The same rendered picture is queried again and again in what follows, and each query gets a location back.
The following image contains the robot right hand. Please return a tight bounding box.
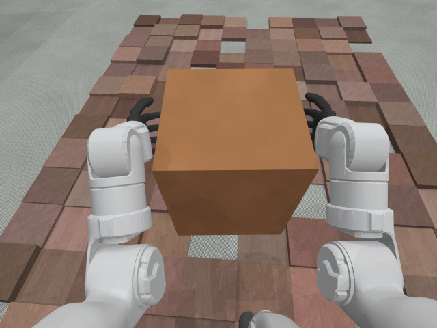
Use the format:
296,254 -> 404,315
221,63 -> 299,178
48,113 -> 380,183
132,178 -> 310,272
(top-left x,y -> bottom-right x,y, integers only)
303,93 -> 336,151

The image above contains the robot right foot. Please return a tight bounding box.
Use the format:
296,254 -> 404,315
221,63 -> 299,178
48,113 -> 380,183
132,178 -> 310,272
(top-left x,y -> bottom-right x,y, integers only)
238,311 -> 254,328

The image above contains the right robot forearm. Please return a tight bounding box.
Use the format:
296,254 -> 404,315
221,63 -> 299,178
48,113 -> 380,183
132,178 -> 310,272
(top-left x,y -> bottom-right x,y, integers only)
314,116 -> 404,288

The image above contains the robot left hand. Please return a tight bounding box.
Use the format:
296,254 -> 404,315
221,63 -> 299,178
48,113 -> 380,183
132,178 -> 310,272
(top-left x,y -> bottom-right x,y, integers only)
127,97 -> 161,155

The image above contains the right robot thigh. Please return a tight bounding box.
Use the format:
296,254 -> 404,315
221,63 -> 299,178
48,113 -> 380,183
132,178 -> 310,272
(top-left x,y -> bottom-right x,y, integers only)
249,313 -> 300,328

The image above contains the robot left upper arm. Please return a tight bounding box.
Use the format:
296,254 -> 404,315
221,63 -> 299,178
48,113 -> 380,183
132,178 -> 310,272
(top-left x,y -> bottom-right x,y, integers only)
32,244 -> 166,328

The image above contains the robot right upper arm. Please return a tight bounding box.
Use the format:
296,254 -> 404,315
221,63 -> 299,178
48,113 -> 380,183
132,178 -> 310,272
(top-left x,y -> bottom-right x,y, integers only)
316,241 -> 437,328

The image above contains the carton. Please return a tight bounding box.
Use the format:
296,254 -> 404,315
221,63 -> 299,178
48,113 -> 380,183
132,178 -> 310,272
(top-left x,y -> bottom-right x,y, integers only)
152,68 -> 319,236

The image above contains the left robot forearm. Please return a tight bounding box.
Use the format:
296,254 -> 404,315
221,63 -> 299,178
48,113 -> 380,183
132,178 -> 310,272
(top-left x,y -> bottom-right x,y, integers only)
85,121 -> 153,295

